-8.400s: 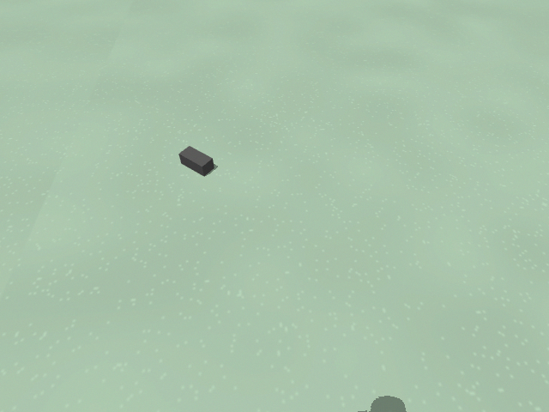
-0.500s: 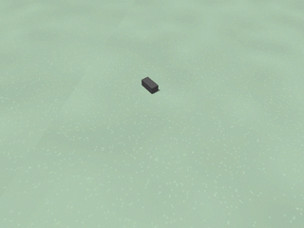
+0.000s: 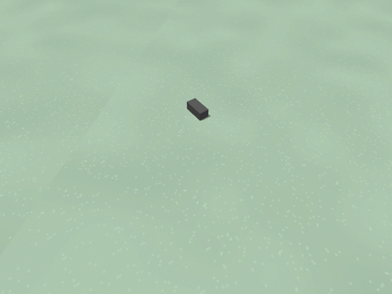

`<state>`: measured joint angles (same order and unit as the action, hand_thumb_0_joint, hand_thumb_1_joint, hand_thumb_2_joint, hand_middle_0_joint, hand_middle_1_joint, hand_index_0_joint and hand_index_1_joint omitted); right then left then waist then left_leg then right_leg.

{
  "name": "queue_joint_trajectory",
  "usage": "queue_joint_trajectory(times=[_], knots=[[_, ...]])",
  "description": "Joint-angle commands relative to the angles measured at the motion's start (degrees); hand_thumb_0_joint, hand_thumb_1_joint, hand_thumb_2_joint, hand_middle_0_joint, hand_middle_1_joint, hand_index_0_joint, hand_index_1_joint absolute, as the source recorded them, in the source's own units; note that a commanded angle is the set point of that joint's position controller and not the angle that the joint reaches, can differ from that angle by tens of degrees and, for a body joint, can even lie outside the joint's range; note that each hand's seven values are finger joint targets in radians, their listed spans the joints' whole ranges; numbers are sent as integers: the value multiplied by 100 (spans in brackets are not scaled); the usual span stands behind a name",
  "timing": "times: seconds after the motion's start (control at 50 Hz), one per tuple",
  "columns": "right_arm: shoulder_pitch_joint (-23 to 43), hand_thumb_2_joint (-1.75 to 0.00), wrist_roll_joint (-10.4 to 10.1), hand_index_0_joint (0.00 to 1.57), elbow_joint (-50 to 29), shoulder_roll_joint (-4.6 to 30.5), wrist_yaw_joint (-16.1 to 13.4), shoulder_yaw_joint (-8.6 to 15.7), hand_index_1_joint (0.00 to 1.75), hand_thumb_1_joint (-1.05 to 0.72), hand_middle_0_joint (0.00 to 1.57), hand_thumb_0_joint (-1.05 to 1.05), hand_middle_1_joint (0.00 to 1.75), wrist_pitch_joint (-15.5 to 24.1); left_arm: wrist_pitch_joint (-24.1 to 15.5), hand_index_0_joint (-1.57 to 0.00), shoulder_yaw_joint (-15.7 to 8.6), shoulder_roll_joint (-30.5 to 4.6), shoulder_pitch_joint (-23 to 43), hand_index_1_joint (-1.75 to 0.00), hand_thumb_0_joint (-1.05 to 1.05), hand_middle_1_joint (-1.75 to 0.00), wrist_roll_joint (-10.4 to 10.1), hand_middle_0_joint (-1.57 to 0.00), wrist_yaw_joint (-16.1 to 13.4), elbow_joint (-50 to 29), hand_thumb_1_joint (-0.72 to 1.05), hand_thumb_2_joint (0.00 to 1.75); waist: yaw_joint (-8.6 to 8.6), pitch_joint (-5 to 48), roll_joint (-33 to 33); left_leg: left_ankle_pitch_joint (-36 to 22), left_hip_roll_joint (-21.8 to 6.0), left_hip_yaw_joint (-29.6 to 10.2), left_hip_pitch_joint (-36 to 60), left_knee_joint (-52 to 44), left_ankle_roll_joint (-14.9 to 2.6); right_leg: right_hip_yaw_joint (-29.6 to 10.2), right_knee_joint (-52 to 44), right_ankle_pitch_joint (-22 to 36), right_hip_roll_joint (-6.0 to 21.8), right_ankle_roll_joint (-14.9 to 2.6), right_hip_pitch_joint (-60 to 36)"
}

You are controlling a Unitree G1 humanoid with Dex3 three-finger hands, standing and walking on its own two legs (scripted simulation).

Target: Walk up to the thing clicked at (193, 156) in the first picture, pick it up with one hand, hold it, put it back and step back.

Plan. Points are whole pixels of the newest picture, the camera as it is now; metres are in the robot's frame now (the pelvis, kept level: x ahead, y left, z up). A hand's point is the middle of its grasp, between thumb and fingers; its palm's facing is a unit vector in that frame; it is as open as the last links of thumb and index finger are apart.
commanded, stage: stand
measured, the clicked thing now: (197, 109) +1.47 -0.03 -0.75
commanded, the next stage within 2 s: none
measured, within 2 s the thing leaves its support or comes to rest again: neither
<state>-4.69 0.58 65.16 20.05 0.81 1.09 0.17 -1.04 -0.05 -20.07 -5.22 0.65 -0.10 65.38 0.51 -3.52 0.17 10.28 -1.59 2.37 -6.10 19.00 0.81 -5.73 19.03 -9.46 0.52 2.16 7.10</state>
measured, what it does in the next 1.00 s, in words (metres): stands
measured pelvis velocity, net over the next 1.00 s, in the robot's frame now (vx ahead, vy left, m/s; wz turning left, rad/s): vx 0.01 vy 0.00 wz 0.03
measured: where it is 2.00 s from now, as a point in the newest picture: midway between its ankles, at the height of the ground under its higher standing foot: outside the picture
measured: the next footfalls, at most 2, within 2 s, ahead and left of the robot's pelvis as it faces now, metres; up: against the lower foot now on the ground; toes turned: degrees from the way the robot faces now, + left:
none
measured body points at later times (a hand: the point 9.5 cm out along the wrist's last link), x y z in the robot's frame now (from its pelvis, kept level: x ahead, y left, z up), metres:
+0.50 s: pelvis +0.01 +0.00 +0.00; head +0.02 +0.00 +0.45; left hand +0.07 +0.30 -0.13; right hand +0.08 -0.30 -0.13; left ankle +0.00 +0.13 -0.75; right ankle +0.01 -0.14 -0.75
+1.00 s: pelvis +0.01 +0.00 +0.00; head +0.02 +0.00 +0.45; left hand +0.07 +0.30 -0.13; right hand +0.09 -0.30 -0.13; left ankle +0.00 +0.13 -0.75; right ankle +0.01 -0.14 -0.75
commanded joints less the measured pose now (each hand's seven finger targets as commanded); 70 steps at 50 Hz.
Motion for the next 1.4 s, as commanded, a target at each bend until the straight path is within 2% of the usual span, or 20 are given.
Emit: queue_joint_trajectory(times=[0.0,0.04,0.12,0.2,0.26,0.36,0.4,0.44,0.48,0.56,0.6,0.68,0.84,0.86,0.9,1.08,1.18,1.34,1.38], knots=[[236,-90,-14,20,-301,1212,-75,192,30,-90,20,0,30,134,-100,-20,-196,-1252,164,-30,0,-30,-34,-20,-57,-320,90,90,25,384,-19,-216,-599,-546,175,-386,-192,-318,-312,646,536,-265,263],[203,-90,-5,20,-292,1232,-70,195,30,-90,20,0,30,141,-98,-20,-205,-1271,180,-30,0,-30,-36,-20,-52,-340,90,90,18,391,-48,-14,-607,-577,89,-435,-186,-310,-320,415,537,-275,210],[231,-90,-4,20,-304,1240,-70,198,30,-90,20,0,30,146,-88,-20,-215,-1261,121,-30,0,-30,-20,-20,-40,-328,90,90,-4,371,-45,118,-605,-611,33,-479,-210,-298,-316,430,547,-291,203],[244,-90,-10,20,-319,1265,-61,209,30,-90,20,0,30,163,-102,-20,-200,-1240,69,-30,0,-30,-22,-20,-32,-340,90,90,-18,441,-35,-42,-607,-639,105,-446,-215,-269,-325,411,551,-289,207],[176,-90,-12,20,-319,1243,-70,198,30,-90,20,0,30,165,-109,-20,-216,-1270,121,-30,0,-30,-18,-20,-41,-375,90,90,9,574,19,-470,-614,-607,173,-340,-225,-277,-257,806,604,-298,70],[127,-90,-17,20,-302,1256,-88,187,30,-90,20,0,30,166,-96,-20,-208,-1254,52,-30,0,-30,-24,-20,-45,-381,90,90,-3,639,-69,-777,-634,-595,226,-309,-214,-218,-189,1008,598,-291,-13],[128,-90,-15,20,-299,1245,-88,173,30,-90,20,0,30,167,-78,-20,-205,-1246,33,-30,0,-30,-39,-20,-48,-356,90,90,-18,513,-94,-553,-612,-627,115,-382,-211,-207,-214,783,580,-283,0],[163,-90,-20,20,-322,1282,-88,190,30,-90,20,0,30,161,-79,-20,-197,-1228,21,-30,0,-30,-25,-20,-50,-364,90,90,-33,603,-33,-643,-629,-626,198,-329,-220,-189,-221,825,595,-287,-2],[157,-90,-28,20,-314,1248,-87,177,30,-90,20,0,30,155,-78,-20,-194,-1244,2,-30,0,-30,-28,-20,-46,-361,90,90,-24,469,-43,-476,-584,-615,159,-351,-207,-205,-271,749,588,-278,106],[140,-90,-34,20,-324,1247,-90,177,30,-90,20,0,30,157,-90,-20,-196,-1269,21,-30,0,-30,-25,-20,-47,-383,90,90,-22,552,-4,-792,-602,-614,283,-259,-212,-214,-259,970,622,-291,79],[144,-90,-25,20,-323,1265,-90,177,30,-90,20,0,30,158,-93,-20,-189,-1241,24,-30,0,-30,-20,-20,-51,-386,90,90,-7,526,-48,-741,-602,-615,230,-258,-208,-204,-268,995,628,-285,30],[149,-90,-26,20,-332,1261,-83,187,30,-90,20,0,30,130,-77,-20,-189,-1242,-2,-30,0,-30,-22,-20,-56,-377,90,90,-21,444,13,-396,-591,-652,149,-348,-205,-170,-321,547,578,-286,119],[95,-90,-27,20,-341,1233,-72,182,30,-90,20,0,30,134,-104,-20,-201,-1276,49,-30,0,-30,-25,-20,-58,-411,90,90,6,509,30,-615,-565,-637,128,-275,-204,-182,-318,842,626,-289,-19],[86,-90,-23,20,-337,1237,-74,180,30,-90,20,0,30,134,-96,-20,-210,-1290,51,-30,0,-30,-32,-20,-57,-418,90,90,2,491,-7,-473,-547,-628,99,-308,-192,-188,-334,705,611,-296,-6],[154,-90,-28,20,-361,1240,-73,183,30,-90,20,0,30,137,-101,-20,-200,-1267,24,-30,0,-30,-22,-20,-57,-418,90,90,-10,544,-43,-645,-589,-663,163,-279,-206,-159,-295,811,617,-292,-17],[123,-90,-27,20,-355,1264,-88,186,30,-90,20,0,30,140,-81,-20,-200,-1253,-20,-30,0,-30,-23,-20,-53,-434,90,90,-42,531,-39,-677,-585,-660,156,-267,-211,-159,-317,798,629,-300,-38],[87,-90,-17,20,-357,1285,-87,188,30,-90,20,0,30,131,-64,-20,-204,-1250,-22,-30,0,-30,-20,-20,-53,-411,90,90,-30,385,-53,-283,-568,-685,20,-377,-219,-131,-343,439,603,-287,41],[45,-90,-26,20,-366,1245,-89,177,30,-90,20,0,30,152,-75,-20,-210,-1261,-32,-30,0,-30,-21,-20,-54,-436,90,90,-32,541,-15,-770,-590,-689,117,-311,-228,-119,-225,862,631,-299,-132],[75,-90,-22,20,-375,1260,-88,183,30,-90,20,0,30,152,-76,-20,-204,-1249,-53,-30,0,-30,-22,-20,-57,-421,90,90,-35,480,-33,-677,-574,-693,113,-306,-235,-103,-262,784,626,-285,-80]])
